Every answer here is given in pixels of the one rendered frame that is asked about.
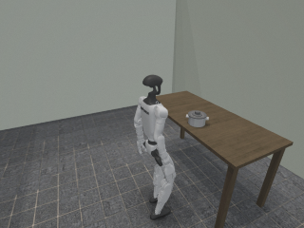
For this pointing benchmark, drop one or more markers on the robot right upper arm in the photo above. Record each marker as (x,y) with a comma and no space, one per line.
(161,114)

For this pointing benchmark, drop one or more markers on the robot torso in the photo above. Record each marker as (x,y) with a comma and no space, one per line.
(148,125)

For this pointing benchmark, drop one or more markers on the pot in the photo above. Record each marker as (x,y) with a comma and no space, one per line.
(197,122)

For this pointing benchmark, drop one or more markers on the robot left upper arm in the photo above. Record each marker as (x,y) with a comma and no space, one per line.
(138,114)

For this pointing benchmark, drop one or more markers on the right robot hand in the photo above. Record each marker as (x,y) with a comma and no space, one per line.
(169,170)

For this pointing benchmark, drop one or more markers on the table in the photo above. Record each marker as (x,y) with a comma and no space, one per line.
(235,140)

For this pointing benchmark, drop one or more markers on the robot left forearm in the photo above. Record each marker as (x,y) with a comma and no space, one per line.
(139,131)

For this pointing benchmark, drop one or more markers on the lid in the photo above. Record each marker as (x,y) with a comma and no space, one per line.
(200,116)

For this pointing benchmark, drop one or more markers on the humanoid robot head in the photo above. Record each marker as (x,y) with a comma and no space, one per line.
(152,81)

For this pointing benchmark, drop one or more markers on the robot right forearm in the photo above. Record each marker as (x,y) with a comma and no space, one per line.
(160,146)

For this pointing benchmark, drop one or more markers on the left robot hand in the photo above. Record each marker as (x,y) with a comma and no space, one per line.
(140,144)

